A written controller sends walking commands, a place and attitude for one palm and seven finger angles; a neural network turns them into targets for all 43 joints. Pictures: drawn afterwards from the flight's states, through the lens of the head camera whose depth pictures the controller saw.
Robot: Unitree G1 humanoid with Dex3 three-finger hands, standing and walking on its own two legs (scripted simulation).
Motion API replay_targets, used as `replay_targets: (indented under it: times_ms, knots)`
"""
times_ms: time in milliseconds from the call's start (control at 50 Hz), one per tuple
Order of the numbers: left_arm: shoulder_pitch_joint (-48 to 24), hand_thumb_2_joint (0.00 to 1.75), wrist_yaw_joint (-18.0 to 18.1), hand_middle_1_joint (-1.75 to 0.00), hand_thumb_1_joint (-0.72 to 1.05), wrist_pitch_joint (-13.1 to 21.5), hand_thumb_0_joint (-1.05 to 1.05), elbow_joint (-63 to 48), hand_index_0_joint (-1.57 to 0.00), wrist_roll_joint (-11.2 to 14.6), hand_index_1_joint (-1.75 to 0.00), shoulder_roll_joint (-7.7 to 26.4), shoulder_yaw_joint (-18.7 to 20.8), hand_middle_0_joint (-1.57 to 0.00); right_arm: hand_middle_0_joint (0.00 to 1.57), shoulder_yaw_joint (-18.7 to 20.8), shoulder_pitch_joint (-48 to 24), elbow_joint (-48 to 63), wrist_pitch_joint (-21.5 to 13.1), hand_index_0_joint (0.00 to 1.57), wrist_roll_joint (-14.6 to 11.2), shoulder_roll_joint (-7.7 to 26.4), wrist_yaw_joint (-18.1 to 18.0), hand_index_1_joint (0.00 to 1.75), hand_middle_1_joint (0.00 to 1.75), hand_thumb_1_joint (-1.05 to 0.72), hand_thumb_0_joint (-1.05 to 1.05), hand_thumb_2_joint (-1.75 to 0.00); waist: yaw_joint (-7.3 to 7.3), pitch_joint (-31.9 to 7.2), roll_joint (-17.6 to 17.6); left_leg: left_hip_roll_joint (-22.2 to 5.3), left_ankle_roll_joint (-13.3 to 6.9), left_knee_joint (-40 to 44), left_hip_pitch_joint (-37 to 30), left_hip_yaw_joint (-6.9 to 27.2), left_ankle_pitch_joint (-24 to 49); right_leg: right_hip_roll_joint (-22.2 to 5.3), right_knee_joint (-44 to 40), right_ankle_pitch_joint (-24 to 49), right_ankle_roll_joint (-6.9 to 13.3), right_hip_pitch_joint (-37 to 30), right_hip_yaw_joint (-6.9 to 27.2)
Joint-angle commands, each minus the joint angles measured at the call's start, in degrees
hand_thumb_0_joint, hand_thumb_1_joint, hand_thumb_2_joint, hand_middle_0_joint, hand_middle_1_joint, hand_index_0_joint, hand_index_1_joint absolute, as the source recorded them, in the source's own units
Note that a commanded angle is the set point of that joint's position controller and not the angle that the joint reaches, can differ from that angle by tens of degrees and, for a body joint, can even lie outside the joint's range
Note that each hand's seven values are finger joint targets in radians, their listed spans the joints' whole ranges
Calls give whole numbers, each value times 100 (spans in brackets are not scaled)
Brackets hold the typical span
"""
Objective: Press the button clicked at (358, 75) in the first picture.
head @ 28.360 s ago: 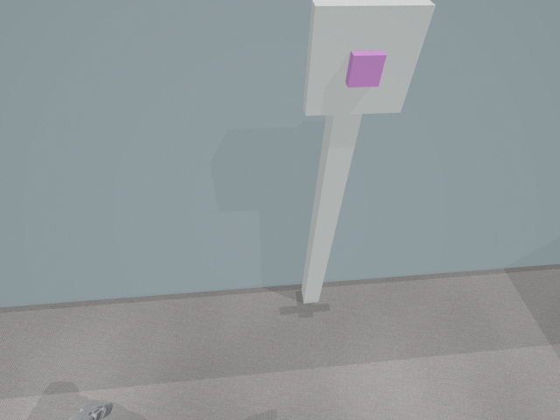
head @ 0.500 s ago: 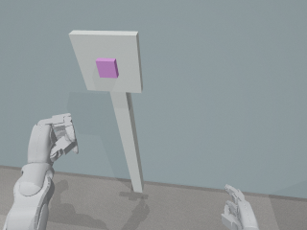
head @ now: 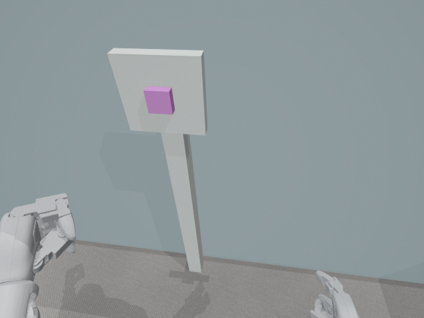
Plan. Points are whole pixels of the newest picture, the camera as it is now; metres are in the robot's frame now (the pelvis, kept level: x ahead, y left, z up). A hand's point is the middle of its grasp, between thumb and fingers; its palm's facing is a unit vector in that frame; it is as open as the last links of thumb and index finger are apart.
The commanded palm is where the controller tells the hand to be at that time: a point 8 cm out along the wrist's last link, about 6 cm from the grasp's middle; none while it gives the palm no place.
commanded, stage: draw the hand back to the body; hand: left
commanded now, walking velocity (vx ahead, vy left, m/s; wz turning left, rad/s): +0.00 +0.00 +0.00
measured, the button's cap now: (160, 99) +0.49 +0.18 +0.19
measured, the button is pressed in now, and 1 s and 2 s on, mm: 0 0 0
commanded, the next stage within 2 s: step back with the hand held close in 0.32 s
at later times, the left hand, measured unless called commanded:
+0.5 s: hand (60, 231) +0.18 +0.24 +0.16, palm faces +0.42 -0.81 -0.40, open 3.1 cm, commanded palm +0.13 +0.28 +0.17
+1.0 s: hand (27, 268) +0.13 +0.26 +0.16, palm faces +0.38 -0.78 -0.50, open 3.1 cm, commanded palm +0.07 +0.30 +0.17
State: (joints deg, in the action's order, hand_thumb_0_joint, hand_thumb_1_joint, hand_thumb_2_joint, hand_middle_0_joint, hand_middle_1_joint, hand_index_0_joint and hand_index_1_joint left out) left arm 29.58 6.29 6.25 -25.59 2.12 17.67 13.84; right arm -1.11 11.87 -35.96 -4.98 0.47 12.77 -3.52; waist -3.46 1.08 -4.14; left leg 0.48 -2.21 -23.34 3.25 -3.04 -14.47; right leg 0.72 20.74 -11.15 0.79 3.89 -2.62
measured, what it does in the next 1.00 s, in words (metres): shifts its weight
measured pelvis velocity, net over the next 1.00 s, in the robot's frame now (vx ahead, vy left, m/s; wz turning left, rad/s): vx -0.06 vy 0.02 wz -0.01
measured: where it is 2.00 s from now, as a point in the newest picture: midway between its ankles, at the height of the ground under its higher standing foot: outside the picture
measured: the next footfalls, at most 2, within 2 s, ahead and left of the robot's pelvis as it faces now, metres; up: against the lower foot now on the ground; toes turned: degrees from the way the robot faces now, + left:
right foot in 1.52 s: -0.27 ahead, -0.12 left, +0.00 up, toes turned -4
left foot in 1.86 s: -0.12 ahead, +0.11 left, +0.00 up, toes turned -2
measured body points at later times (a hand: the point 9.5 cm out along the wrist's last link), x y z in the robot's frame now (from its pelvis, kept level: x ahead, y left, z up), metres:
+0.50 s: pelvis +0.00 +0.00 +0.00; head -0.02 -0.02 +0.45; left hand +0.15 +0.28 +0.18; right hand +0.19 -0.21 -0.08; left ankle -0.01 +0.09 -0.74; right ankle +0.01 -0.11 -0.74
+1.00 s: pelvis -0.06 +0.02 -0.02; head -0.05 +0.02 +0.43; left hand +0.10 +0.30 +0.19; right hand +0.13 -0.22 -0.08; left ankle -0.01 +0.09 -0.74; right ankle +0.01 -0.11 -0.74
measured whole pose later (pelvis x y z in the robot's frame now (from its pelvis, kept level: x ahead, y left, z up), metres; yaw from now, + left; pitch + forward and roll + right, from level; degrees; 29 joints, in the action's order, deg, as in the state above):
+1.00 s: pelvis -0.06 +0.02 -0.02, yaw -1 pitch -1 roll +0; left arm 35.1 7.6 11.2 -33.6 0.6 22.7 22.1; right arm 0.5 11.0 -29.4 -1.2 -0.3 12.5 -4.4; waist -1.2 1.2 -0.3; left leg 2.1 -4.4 -32.8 18.8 -4.7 -13.4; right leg -1.4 32.1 -10.7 -0.7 20.6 -1.2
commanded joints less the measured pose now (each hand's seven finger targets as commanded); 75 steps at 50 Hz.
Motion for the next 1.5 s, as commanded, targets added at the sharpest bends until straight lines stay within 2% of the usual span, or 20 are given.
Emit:
replay_targets:
  times_ms: [0, 100, 280, 400, 420, 440, 500, 600, 700, 820, 960, 1040, 1080, 1140, 1180, 1200, 1260, 1380, 1440, 1480]
  knots:
    - [-163, 90, 112, -150, 90, 384, 0, -1489, -130, 36, -150, 885, 696, -130, 20, 193, -841, 989, -378, 20, -18, 559, -35, 30, 30, -90, 0, -90, -24, -271, 36, -216, 121, 368, 211, 432, 1258, -66, -283, 618, 114, 43, 248]
    - [-375, 90, 132, -150, 90, 359, 0, -1355, -130, -17, -150, 757, 561, -130, 20, 190, -788, 922, -388, 20, -7, 589, -56, 30, 30, -90, 0, -90, 44, 42, 113, -219, 120, 419, 292, 481, 1016, -68, -309, 344, 113, 241, 212]
    - [-314, 90, 183, -150, 90, 344, 0, -1495, -130, 1, -150, 912, 698, -130, 20, 162, -818, 954, -409, 20, 27, 557, -85, 30, 30, -90, 0, -90, -60, -339, 44, -193, 139, 375, 215, 488, 1223, -95, -251, 577, 126, -46, 249]
    - [-308, 90, 155, -150, 90, 310, 0, -1354, -130, 15, -150, 861, 705, -130, 20, 147, -841, 948, -369, 20, 27, 544, -81, 30, 30, -90, 0, -90, -58, -111, -7, -196, 131, 405, 307, 464, 1112, -84, -334, 481, 128, 17, 265]
    - [-668, 90, 198, -150, 90, 290, 0, -1246, -130, 15, -150, 1114, 927, -130, 20, 148, -838, 885, -347, 20, 20, 568, -107, 30, 30, -90, 0, -90, -36, -45, 60, -189, 135, 416, 344, 471, 1014, -76, -395, 381, 142, 36, 297]
    - [-1074, 90, 187, -150, 90, 518, 0, -1589, -130, 104, -150, 1710, 1586, -130, 20, 182, -683, 1132, -232, 20, -64, 662, -92, 30, 30, -90, 0, -90, 227, 491, 189, -286, -31, 296, 825, 623, 508, -383, -716, 404, 89, 809, 934]
    - [-123, 90, 88, -150, 90, 550, 0, -1086, -130, 29, -150, 1006, 999, -130, 20, 204, -697, 1087, -63, 20, -2, 588, -44, 30, 30, -90, 0, -90, 266, 99, 563, -260, -53, 85, 630, 600, 691, -556, -728, 451, 88, 896, 891]
    - [463, 90, 110, -150, 90, 664, 0, -1592, -130, 36, -150, 1098, 1059, -130, 20, 334, -653, 1238, 80, 20, -35, 683, -31, 30, 30, -90, 0, -90, 254, -1067, 281, -405, -41, -117, 617, 562, 1879, -599, 16, 1890, 26, 239, 663]
    - [829, 90, 185, -150, 90, 712, 0, -2042, -130, 65, -150, 1418, 1430, -130, 20, 409, -665, 1444, 208, 20, -93, 662, -73, 30, 30, -90, 0, -90, 243, -1457, 278, -529, 2, -243, 844, 681, 2525, -559, 579, 2505, 1, 116, 584]
    - [844, 90, 196, -150, 90, 752, 0, -2047, -130, 21, -150, 1364, 1469, -130, 20, 448, -690, 1515, 207, 20, -69, 731, -136, 30, 30, -90, 0, -90, 215, -937, -199, -825, -143, 241, 1763, 1011, 1786, -268, 1113, 1280, -85, 235, 457]
    - [372, 90, 222, -150, 90, 845, 0, -1750, -130, -145, -150, 1185, 1343, -130, 20, 452, -515, 1511, 54, 20, -91, 791, -131, 30, 30, -90, 0, -90, 326, -218, 365, -819, -392, 381, 3422, 1096, -1569, -434, 1164, 77, -25, 175, 954]
    - [63, 90, 306, -150, 90, 949, 0, -2029, -130, -165, -150, 1288, 1270, -130, 20, 451, -373, 1426, -2, 20, -79, 731, -107, 30, 30, -90, 0, -90, 401, -220, 1133, -219, -130, -1265, 2053, 788, -1532, -1174, -339, -1861, 371, 2074, 1752]
    - [-4, 90, 399, -150, 90, 996, 0, -2190, -130, -137, -150, 1341, 1240, -130, 20, 391, -321, 1317, -27, 20, -41, 637, -104, 30, 30, -90, 0, -90, 428, -417, 1328, -127, -23, -1941, 1112, 678, -1079, -1498, -543, -2037, 515, 2915, 1654]
    - [145, 90, 477, -150, 90, 1063, 0, -2293, -130, -128, -150, 1410, 1359, -130, 20, 356, -399, 1345, -53, 20, -16, 713, -183, 30, 30, -90, 0, -90, 441, -408, 387, -468, -156, -727, 1339, 1152, -1315, -929, 299, -1851, 225, 2770, 1019]
    - [231, 90, 500, -150, 90, 1169, 0, -2438, -130, -217, -150, 1323, 1492, -130, 20, 354, -519, 1424, -162, 20, 13, 810, -237, 30, 30, -90, 0, -90, 399, -448, -1256, -1602, -604, 1368, 3339, 2595, -3057, 31, 2630, -1171, -142, 1004, 420]
    - [121, 90, 506, -150, 90, 1172, 0, -2448, -130, -306, -150, 1400, 1600, -130, 20, 366, -476, 1399, -225, 20, 45, 703, -227, 30, 30, -90, 0, -90, 394, -463, -1421, -1971, -794, 1860, 3955, 2953, -3184, 238, 3965, -1090, -204, 557, 455]
    - [245, 90, 475, -150, 90, 1201, 0, -2281, -130, -230, -150, 1465, 1664, -130, 20, 463, -504, 1280, -341, 20, 5, 635, -145, 30, 30, -90, 0, -90, 347, -523, -292, -1878, -806, 1361, 3301, 2398, -2037, 226, 4466, -1517, -171, 1083, 654]
    - [471, 90, 319, -150, 90, 1171, 0, -2315, -130, -52, -150, 1089, 1072, -130, 20, 384, -408, 912, -563, 20, 57, 578, 21, 30, 30, -90, 0, -90, 323, -790, -836, -1188, -30, 1648, 1351, 1528, -1072, 393, 1408, -2054, -34, 1077, -142]
    - [460, 90, 250, -150, 90, 1231, 0, -2418, -130, 46, -150, 1257, 1093, -130, 20, 359, -351, 755, -559, 20, 67, 577, 56, 30, 30, -90, 0, -90, 276, -1269, -872, -927, 381, 1035, 314, 1057, 906, 254, -391, -1082, 125, 815, -108]
    - [375, 90, 195, -150, 90, 1373, 0, -2579, -130, 99, -150, 1630, 1341, -130, 20, 341, -346, 698, -440, 20, 60, 523, 34, 30, 30, -90, 0, -90, 280, -1534, 70, -614, 305, -257, -640, 554, 1647, -379, -754, 41, 301, 1545, 428]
